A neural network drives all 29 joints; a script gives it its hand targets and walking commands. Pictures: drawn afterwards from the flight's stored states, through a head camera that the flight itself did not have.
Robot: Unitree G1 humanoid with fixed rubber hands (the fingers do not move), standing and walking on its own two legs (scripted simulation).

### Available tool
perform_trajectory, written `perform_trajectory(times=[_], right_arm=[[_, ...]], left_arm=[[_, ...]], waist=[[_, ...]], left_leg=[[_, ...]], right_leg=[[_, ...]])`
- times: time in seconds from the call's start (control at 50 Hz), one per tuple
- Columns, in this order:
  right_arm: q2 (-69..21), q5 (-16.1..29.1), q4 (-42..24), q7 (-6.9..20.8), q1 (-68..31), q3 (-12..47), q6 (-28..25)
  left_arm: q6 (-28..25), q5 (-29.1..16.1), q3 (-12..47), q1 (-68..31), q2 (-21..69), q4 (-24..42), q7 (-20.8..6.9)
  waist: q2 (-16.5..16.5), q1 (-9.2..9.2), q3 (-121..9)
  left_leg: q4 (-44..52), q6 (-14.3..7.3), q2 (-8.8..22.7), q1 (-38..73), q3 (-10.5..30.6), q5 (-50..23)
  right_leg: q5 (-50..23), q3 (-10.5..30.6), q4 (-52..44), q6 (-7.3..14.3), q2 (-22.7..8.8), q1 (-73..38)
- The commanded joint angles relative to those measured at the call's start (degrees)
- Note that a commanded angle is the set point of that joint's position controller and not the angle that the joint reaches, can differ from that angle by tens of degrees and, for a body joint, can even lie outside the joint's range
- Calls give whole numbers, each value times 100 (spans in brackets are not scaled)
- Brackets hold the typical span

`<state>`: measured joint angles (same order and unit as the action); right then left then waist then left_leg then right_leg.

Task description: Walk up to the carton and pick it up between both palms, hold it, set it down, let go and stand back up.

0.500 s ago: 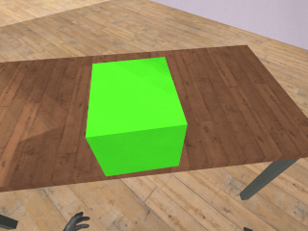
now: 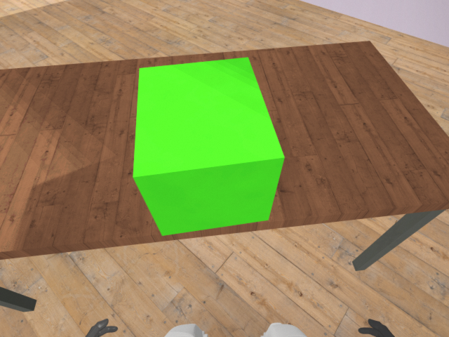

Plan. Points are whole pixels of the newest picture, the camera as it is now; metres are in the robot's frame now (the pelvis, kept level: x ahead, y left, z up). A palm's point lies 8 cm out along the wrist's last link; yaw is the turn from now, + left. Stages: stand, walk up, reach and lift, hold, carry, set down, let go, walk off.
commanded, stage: walk up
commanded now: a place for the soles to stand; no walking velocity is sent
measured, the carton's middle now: (205, 146) +0.47 +0.06 +0.02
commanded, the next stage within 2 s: none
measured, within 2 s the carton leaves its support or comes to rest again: neither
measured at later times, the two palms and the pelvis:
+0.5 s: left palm out of the picture +0.03 +0.27 -0.10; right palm out of the picture +0.02 -0.21 -0.11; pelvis -0.05 +0.03 +0.01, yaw +2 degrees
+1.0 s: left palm out of the picture -0.02 +0.28 -0.11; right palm out of the picture +0.03 -0.22 -0.10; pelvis -0.04 +0.02 +0.01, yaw +5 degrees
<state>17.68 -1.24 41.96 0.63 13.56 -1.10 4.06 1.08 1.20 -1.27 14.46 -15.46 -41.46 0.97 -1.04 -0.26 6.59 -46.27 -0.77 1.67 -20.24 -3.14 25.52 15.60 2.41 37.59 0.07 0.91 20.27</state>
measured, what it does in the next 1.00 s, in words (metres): steps on the spot: right foot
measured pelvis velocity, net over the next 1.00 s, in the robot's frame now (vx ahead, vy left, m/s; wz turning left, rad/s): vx -0.04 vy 0.02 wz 0.09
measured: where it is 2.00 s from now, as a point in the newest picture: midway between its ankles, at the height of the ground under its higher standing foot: outside the picture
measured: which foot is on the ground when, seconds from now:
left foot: down 0.00-1.00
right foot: down 0.00-0.06, up 0.08-0.26, down 0.28-1.00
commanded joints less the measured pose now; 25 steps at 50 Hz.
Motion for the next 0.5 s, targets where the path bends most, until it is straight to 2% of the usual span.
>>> perform_trajectory(times=[0.0, 0.02, 0.04, 0.06, 0.08, 0.1, 0.12, 0.14, 0.16, 0.2, 0.22, 0.24, 0.26, 0.28, 0.3, 0.32, 0.34, 0.4, 0.48], right_arm=[[541, 7, -591, -48, 373, -221, -102], [534, 33, -548, -40, 596, -234, -164], [711, 19, -576, -24, 704, -291, -251], [1383, -21, -718, -32, 343, -464, -301], [1489, 36, -782, -41, 195, -503, -301], [1201, -6, -785, -77, 133, -448, -321], [970, -50, -780, -115, -15, -393, -333], [858, -80, -811, -139, -193, -345, -323], [796, -79, -844, -143, -225, -307, -305], [748, -39, -800, -129, 60, -275, -280], [774, -11, -756, -122, 169, -270, -275], [828, 43, -723, -107, 171, -252, -276], [843, 116, -727, -77, 148, -222, -289], [659, 198, -770, -37, 391, -163, -325], [523, 212, -725, -41, 481, -170, -318], [536, 141, -644, -63, 427, -207, -306], [526, 116, -583, -54, 413, -210, -320], [554, 126, -434, -23, 518, -240, -444], [495, 149, -345, -51, 537, -250, -515]], left_arm=[[-32, 82, -446, -291, -1348, 785, 141], [8, 77, -395, -508, -1324, 832, 114], [37, 39, -342, -428, -1208, 840, 63], [41, -93, -229, -107, -761, 934, 43], [92, -66, -246, -122, -704, 883, 132], [131, -30, -309, -179, -781, 794, 171], [133, -59, -304, -131, -774, 694, 178], [114, -88, -286, 26, -732, 602, 171], [81, -79, -277, 101, -697, 565, 145], [28, -54, -251, -55, -636, 574, 69], [8, -56, -247, -82, -610, 587, 41], [-24, -61, -253, 20, -596, 581, 22], [-73, -45, -271, 131, -645, 564, 14], [-117, 15, -321, 7, -873, 575, 10], [-137, -54, -374, -319, -1080, 600, -22], [-164, -123, -320, -404, -983, 558, -69], [-193, -140, -260, -379, -847, 531, -98], [-212, -135, -201, -140, -693, 427, -110], [-224, -105, -202, 102, -602, 300, -120]], waist=[[1025, 91, -920], [934, 275, -978], [464, 330, -1024], [-1101, 140, -1018], [-1237, 268, -786], [-775, 236, -622], [-481, 134, -599], [-455, 1, -630], [-611, -9, -693], [-777, 135, -822], [-761, 125, -866], [-694, 3, -905], [-574, -113, -932], [-103, 12, -950], [494, 216, -739], [389, 239, -621], [297, 225, -556], [377, 150, -428], [180, 44, -350]], left_leg=[[-73, 38, 130, 243, 531, 411], [978, -8, 109, 659, 420, -249], [2069, -141, 228, 1034, 693, -1087], [2762, -701, 1307, 937, 2353, -1443], [2927, -1403, 1973, 226, 2866, -1958], [2758, -1622, 1909, 89, 2740, -2352], [2528, -1548, 1680, 173, 2360, -2704], [2325, -1390, 1455, 271, 2017, -2766], [2228, -1282, 1293, 443, 1852, -2712], [2110, -1135, 1147, 771, 1849, -2511], [2030, -1008, 1106, 784, 1866, -2423], [1947, -826, 1063, 617, 1871, -2252], [1884, -593, 1009, 269, 1835, -1974], [1974, -287, 785, -266, 1621, -1238], [1846, -31, 291, 16, 1089, -459], [1710, 22, 133, 665, 895, -448], [1849, -11, 119, 858, 954, -650], [2234, -164, 303, 690, 1265, -603], [2549, -160, 354, 263, 1381, -206]], right_leg=[[-2604, 1762, -966, 1440, -1817, -222], [-2252, 1416, -630, 1095, -1508, -90], [-1560, 1009, -67, 648, -1056, 133], [276, 31, 1124, 126, 79, 725], [2125, 59, 2038, -18, 263, 610], [2145, 396, 2689, -33, 149, 626], [1957, 472, 2830, -77, 100, 640], [1773, 431, 2636, -126, -6, 585], [1684, 270, 2216, -175, -62, 536], [1672, 40, 1065, -235, -156, 269], [1421, -39, 371, -214, -154, -31], [811, -78, -460, -144, -117, -499], [65, 84, -1214, -12, -152, -1038], [94, 844, -1381, 239, -550, -1396], [422, 1424, -1440, 522, -985, -642], [694, 1373, -1579, 591, -1066, 55], [830, 1174, -1644, 490, -930, 211], [836, 702, -1540, 230, -568, 5], [732, 546, -1457, 223, -519, -368]])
